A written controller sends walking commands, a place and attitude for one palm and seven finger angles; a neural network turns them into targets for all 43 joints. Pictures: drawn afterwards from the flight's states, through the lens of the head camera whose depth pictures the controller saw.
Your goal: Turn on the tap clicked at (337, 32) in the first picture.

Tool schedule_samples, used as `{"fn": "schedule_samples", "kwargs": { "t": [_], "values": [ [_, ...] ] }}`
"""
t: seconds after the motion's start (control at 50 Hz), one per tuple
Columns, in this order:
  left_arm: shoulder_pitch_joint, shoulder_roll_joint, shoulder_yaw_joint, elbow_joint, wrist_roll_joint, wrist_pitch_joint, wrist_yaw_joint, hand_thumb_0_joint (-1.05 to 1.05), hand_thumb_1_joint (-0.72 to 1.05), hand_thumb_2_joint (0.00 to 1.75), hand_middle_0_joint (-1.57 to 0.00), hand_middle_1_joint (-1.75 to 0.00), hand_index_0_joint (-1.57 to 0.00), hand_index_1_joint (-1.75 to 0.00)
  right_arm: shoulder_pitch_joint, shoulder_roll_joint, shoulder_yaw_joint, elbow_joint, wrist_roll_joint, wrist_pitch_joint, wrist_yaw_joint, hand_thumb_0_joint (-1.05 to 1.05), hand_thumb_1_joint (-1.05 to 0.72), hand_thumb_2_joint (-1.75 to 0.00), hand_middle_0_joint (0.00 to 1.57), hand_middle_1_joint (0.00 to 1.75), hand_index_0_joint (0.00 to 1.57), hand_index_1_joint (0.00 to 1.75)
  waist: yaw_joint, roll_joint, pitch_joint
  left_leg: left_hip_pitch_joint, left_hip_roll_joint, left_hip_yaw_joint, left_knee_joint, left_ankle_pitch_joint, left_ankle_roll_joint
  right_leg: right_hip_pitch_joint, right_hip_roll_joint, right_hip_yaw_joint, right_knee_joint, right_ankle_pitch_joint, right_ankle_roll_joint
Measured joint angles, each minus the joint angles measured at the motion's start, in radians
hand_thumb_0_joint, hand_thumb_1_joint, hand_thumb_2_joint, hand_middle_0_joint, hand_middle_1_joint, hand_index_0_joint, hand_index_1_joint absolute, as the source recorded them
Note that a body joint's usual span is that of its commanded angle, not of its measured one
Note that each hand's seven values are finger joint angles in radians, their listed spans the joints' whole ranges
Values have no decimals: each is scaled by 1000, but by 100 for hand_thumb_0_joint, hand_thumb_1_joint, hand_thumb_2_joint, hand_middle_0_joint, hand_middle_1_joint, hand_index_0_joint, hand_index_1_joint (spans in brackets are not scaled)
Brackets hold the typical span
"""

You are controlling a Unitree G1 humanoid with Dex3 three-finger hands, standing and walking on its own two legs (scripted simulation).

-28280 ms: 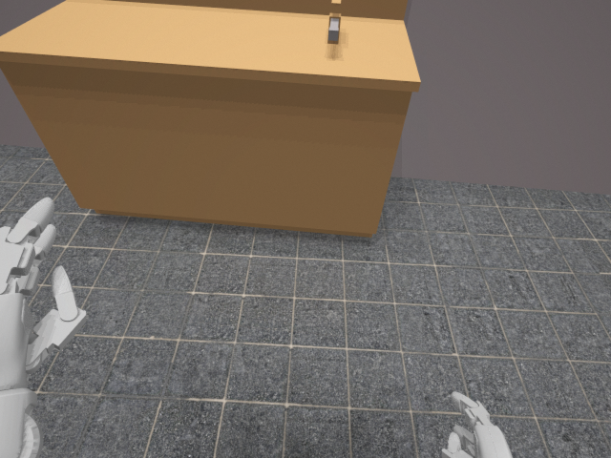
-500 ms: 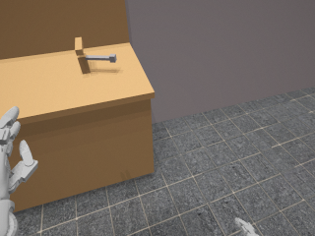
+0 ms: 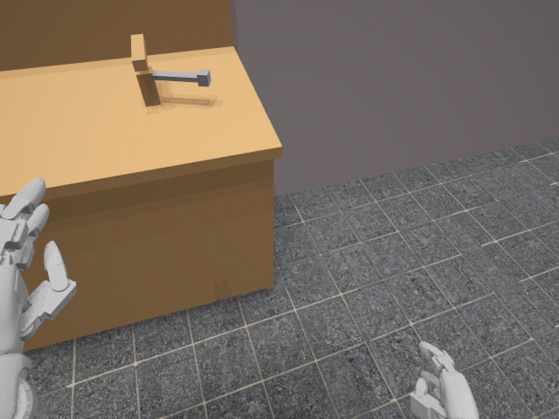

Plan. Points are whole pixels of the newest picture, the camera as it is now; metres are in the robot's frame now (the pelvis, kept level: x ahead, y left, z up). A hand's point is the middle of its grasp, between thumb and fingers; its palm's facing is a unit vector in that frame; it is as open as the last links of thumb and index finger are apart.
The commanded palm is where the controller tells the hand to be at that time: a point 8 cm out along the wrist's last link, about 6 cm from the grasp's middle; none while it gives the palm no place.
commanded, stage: take the last steps up to it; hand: left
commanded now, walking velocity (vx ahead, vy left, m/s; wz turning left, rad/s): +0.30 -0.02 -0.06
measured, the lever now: (204, 78) +0.80 +0.24 +0.08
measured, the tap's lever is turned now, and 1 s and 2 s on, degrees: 69 69 69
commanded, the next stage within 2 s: come to a stop and stand still in 1.04 s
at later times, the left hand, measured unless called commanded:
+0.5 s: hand (133, 225) +0.30 +0.20 +0.16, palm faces +0.36 -0.83 -0.43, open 7.4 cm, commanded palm +0.23 +0.26 +0.18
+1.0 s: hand (189, 155) +0.41 +0.16 +0.17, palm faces +0.34 -0.78 -0.52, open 7.4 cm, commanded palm +0.34 +0.21 +0.18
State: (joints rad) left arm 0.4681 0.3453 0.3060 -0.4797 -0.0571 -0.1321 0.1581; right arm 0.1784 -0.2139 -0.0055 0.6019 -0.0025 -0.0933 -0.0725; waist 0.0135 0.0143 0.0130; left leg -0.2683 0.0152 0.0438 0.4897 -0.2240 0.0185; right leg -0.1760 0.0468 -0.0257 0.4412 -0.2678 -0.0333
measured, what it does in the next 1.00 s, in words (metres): walks ahead: left foot, then right foot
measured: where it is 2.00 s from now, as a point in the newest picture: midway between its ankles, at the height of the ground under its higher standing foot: outside the picture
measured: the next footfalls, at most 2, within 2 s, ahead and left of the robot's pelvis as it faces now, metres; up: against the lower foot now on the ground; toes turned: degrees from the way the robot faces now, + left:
left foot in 0.78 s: +0.31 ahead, +0.05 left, +0.00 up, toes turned +8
right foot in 1.00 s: +0.26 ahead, -0.17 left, +0.00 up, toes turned -2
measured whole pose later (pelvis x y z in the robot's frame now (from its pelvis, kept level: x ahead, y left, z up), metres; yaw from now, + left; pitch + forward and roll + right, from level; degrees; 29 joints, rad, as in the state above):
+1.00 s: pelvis +0.17 -0.06 -0.03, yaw -2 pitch -1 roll +2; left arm 0.46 0.44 0.41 -0.55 -0.07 -0.16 0.15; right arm 0.14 -0.16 0.00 0.58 0.02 -0.10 -0.05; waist -0.03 0.03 0.09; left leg -0.37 0.05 0.10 0.72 -0.34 0.00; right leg -0.36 -0.06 -0.02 0.75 -0.44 -0.01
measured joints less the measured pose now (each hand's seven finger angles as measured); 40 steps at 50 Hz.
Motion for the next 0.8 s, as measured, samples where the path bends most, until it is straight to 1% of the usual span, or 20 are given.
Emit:
{"fn": "schedule_samples", "kwargs": {
  "t": [0.12, 0.2, 0.28, 0.36, 0.4, 0.44, 0.46, 0.48, 0.5, 0.52, 0.56, 0.58, 0.6, 0.64, 0.68, 0.72, 0.76, 0.78, 0.8],
  "values": [
    [5, 2, -3, -2, -2, 14, 6, 2, 89, 90, -21, -30, -21, -30, 5, 16, 11, -3, -3, 17, -5, 1, -90, -90, 20, 30, 20, 30, 0, 9, -20, -11, 5, 0, 30, -21, 0, -9, 4, 0, 26, -18, -6],
    [-8, -6, 6, 13, 3, 28, 15, 2, 89, 90, -21, -30, -21, -30, 33, 20, 19, 3, -7, 33, -10, 1, -90, -90, 20, 30, 20, 30, -3, 17, -45, -26, 9, -2, 84, -71, 4, -18, 8, -3, 66, -55, -13],
    [-33, -15, 11, 22, 5, 32, 21, 2, 89, 90, -21, -30, -21, -30, 59, 19, 23, 22, -5, 37, -9, 1, -90, -90, 20, 30, 20, 30, -8, 13, -47, -24, 8, 1, 130, -109, -1, -20, 5, 0, 120, -104, -14],
    [-41, -2, 25, 14, 4, 30, 22, 2, 89, 90, -20, -30, -21, -30, 69, 22, 24, 28, -3, 33, -4, 1, -90, -90, 20, 30, 20, 30, -22, -1, -36, -18, 1, 16, 165, -152, -1, -34, -4, 12, 191, -157, -11],
    [-38, 10, 35, 7, 4, 28, 22, 2, 89, 90, -20, -30, -21, -30, 67, 28, 23, 28, -5, 26, 0, 1, -90, -90, 20, 30, 20, 30, -32, -4, -29, -15, 2, 24, 176, -168, -4, -50, -9, 5, 232, -175, -2],
    [-27, 21, 45, -2, 4, 26, 20, 2, 89, 90, -20, -30, -21, -30, 65, 34, 24, 25, -7, 18, 6, 1, -90, -90, 20, 30, 20, 30, -38, -3, -19, -6, 8, 34, 180, -181, -10, -62, -13, -4, 238, -189, 3],
    [-21, 25, 46, -5, 4, 24, 18, 2, 89, 90, -20, -30, -21, -30, 66, 35, 24, 24, -9, 14, 8, 1, -90, -90, 20, 30, 20, 30, -45, 4, -14, -3, 14, 31, 183, -188, -15, -56, -9, -11, 233, -188, -6],
    [-18, 26, 43, -5, 5, 22, 14, 2, 89, 90, -20, -30, -21, -30, 70, 33, 23, 24, -10, 12, 9, 1, -90, -90, 20, 30, 20, 30, -54, 21, -12, -2, 25, 20, 189, -195, -22, -41, 3, -23, 214, -186, -23],
    [-16, 27, 37, -6, 5, 18, 10, 2, 89, 90, -20, -30, -21, -30, 76, 29, 21, 26, -9, 12, 12, 1, -90, -90, 20, 30, 20, 30, -61, 38, -11, -13, 37, 8, 211, -198, -21, -25, 16, -37, 188, -181, -43],
    [-13, 30, 33, -10, 1, 12, 5, 2, 89, 90, -21, -30, -21, -30, 78, 29, 16, 32, -3, 15, 16, 1, -90, -90, 20, 30, 20, 30, -63, 40, -10, -40, 40, 4, 281, -185, -17, -11, 20, -45, 169, -178, -54],
    [2, 26, 31, -15, -11, -11, -6, 2, 89, 90, -21, -30, -21, -30, 81, 27, 6, 48, 8, 21, 22, 1, -90, -90, 20, 30, 20, 30, -55, 26, -5, -112, 18, -6, 486, -234, -22, 18, 14, -41, 133, -173, -60],
    [16, 22, 35, -15, -10, -26, -9, 2, 89, 90, -21, -30, -21, -30, 80, 23, 3, 54, 8, 23, 23, 1, -90, -90, 20, 30, 20, 30, -50, 18, -2, -142, 10, -3, 552, -243, -24, 36, 10, -34, 109, -166, -60],
    [30, 19, 41, -12, -6, -41, -10, 2, 89, 90, -21, -30, -22, -30, 78, 19, 0, 58, 8, 25, 22, 1, -90, -90, 20, 30, 20, 30, -44, 12, 2, -168, 8, 6, 583, -234, -26, 54, 7, -26, 82, -158, -59],
    [46, 13, 51, 1, -1, -63, -8, 2, 89, 90, -21, -30, -22, -30, 73, 10, -7, 57, 6, 28, 17, 1, -90, -90, 20, 30, 20, 30, -35, 2, 15, -208, 14, 31, 561, -185, -30, 90, -1, -15, 28, -141, -57],
    [37, 11, 57, 14, 1, -73, -5, 2, 89, 90, -21, -30, -22, -30, 64, 0, -14, 53, 6, 27, 10, 1, -90, -90, 20, 30, 20, 30, -25, -8, 35, -223, 22, 65, 453, -120, -27, 126, -10, -10, -11, -134, -55],
    [16, 9, 59, 18, 0, -73, -3, 2, 89, 90, -21, -30, -22, -30, 55, -9, -21, 43, 7, 24, 7, 1, -90, -90, 20, 30, 20, 30, -16, -20, 58, -209, 20, 103, 312, -57, -16, 152, -22, -6, -15, -147, -51],
    [0, 7, 60, 7, -5, -67, -1, 2, 89, 90, -21, -30, -22, -30, 40, -18, -27, 30, 10, 19, 7, 1, -90, -90, 20, 30, 20, 30, -10, -33, 77, -163, 2, 136, 172, 34, 5, 156, -34, -3, 49, -190, -43],
    [1, 5, 63, -5, -9, -64, 0, 2, 89, 90, -21, -30, -22, -30, 29, -25, -29, 20, 12, 18, 8, 1, -90, -90, 20, 30, 20, 30, -5, -27, 82, -128, 2, 139, 113, 104, 27, 135, -33, -6, 129, -217, -30],
    [4, 4, 69, -16, -14, -63, 2, 2, 89, 90, -21, -30, -21, -30, 13, -33, -32, 11, 14, 16, 10, 1, -90, -90, 20, 30, 20, 30, 2, -13, 80, -97, 9, 127, 92, 63, 48, 82, -28, -13, 259, -235, -5]
  ]
}}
